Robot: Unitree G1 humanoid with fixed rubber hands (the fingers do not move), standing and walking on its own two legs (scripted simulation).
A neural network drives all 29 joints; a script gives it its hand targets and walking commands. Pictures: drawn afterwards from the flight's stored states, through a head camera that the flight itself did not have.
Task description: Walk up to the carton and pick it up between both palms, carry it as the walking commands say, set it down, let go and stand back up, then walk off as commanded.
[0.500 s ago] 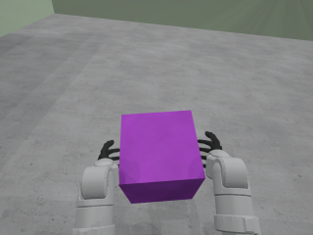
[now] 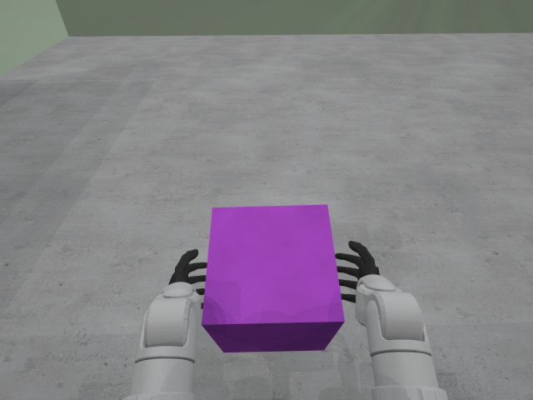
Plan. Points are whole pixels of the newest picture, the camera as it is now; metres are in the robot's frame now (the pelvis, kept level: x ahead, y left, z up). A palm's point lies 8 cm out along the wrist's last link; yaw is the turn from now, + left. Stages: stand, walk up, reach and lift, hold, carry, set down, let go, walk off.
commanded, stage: carry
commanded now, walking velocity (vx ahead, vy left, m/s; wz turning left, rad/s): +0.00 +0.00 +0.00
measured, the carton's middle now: (271, 283) +0.36 -0.01 -0.02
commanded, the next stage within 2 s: none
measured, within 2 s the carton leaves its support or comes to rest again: neither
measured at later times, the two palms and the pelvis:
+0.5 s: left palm (178, 320) +0.26 +0.13 +0.05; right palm (369, 300) +0.27 -0.15 +0.06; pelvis -0.03 -0.02 -0.01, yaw +1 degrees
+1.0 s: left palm (180, 329) +0.26 +0.13 +0.03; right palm (361, 290) +0.29 -0.14 +0.05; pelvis -0.02 -0.03 +0.01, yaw +3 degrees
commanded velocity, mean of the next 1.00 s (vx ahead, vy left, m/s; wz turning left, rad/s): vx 0.00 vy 0.00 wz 0.00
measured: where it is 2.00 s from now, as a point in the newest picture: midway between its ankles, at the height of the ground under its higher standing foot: outside the picture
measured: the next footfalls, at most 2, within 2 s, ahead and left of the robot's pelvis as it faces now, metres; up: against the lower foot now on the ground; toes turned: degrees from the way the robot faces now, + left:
left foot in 0.84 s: +0.00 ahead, +0.07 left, +0.00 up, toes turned +1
